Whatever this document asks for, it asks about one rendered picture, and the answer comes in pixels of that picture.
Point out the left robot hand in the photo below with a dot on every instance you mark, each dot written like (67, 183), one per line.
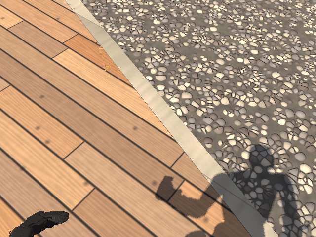
(37, 222)

